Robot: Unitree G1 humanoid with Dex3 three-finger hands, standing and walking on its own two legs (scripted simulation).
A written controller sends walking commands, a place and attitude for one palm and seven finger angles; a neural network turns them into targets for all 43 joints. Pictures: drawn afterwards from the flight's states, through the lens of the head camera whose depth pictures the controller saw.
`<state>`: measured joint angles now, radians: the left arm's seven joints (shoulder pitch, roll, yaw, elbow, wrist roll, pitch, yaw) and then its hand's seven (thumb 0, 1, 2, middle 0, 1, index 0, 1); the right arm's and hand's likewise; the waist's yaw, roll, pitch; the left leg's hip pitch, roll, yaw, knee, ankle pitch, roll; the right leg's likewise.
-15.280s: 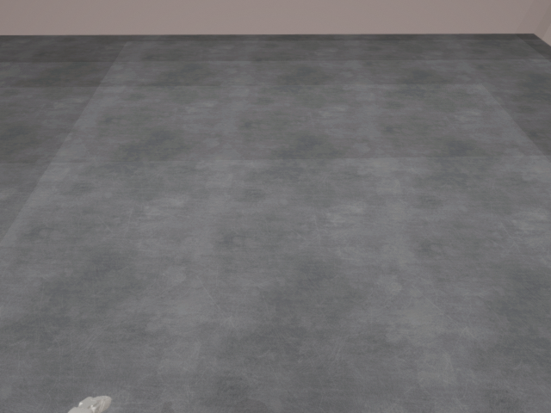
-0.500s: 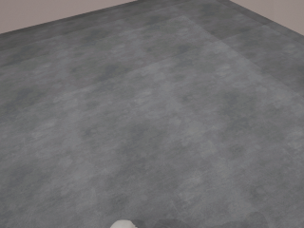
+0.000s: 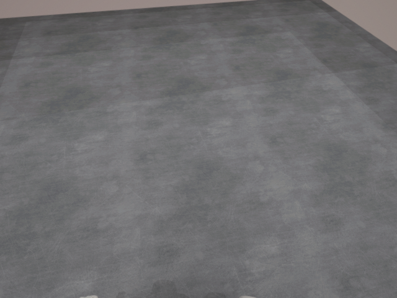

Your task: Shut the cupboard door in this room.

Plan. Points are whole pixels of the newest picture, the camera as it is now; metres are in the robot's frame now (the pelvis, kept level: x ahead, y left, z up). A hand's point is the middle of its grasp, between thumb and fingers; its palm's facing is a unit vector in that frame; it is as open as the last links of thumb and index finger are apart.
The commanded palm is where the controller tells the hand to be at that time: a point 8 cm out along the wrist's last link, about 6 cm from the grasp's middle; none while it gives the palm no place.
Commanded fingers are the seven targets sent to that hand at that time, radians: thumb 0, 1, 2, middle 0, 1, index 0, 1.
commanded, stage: turn or walk to find it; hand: left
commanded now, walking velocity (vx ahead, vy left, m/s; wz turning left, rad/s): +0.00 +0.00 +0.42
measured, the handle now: out of the picture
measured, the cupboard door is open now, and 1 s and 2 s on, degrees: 97 97 97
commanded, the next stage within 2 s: stand and wait in 0.74 s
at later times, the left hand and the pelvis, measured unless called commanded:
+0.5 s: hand out of the picture -0.02 +0.16 -0.16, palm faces +0.25 -0.93 -0.26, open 7.3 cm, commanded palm none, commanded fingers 0.00 0.90 0.90 -0.20 -0.30 -0.20 -0.30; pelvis -0.02 -0.04 +0.00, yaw +14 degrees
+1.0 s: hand out of the picture -0.03 +0.20 -0.16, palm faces +0.42 -0.87 -0.26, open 7.4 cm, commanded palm none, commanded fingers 0.00 0.90 0.90 -0.20 -0.30 -0.20 -0.30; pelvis -0.04 -0.03 +0.00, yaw +25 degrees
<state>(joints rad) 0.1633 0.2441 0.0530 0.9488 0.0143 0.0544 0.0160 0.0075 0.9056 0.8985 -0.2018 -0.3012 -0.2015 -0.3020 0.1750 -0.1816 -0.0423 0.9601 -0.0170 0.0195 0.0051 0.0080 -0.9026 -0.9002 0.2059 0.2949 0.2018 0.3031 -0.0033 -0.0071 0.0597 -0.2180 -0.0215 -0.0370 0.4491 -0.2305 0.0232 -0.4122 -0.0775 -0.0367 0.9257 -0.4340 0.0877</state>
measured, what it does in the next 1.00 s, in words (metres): steps on the spot, turning left: right foot, then left foot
